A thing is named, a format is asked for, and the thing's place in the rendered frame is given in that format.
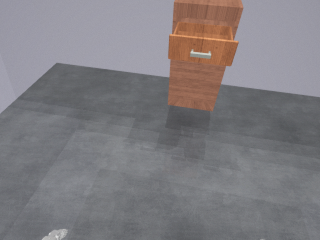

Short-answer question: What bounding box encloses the handle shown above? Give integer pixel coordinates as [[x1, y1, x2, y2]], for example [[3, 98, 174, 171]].
[[190, 49, 211, 59]]

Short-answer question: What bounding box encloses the cabinet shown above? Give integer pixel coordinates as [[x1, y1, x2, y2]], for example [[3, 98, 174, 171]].
[[168, 0, 244, 112]]

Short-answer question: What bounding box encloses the robot left hand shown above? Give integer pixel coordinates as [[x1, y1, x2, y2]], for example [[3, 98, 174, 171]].
[[42, 229, 68, 240]]

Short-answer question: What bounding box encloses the drawer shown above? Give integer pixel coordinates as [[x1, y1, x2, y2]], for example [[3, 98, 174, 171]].
[[168, 21, 239, 66]]

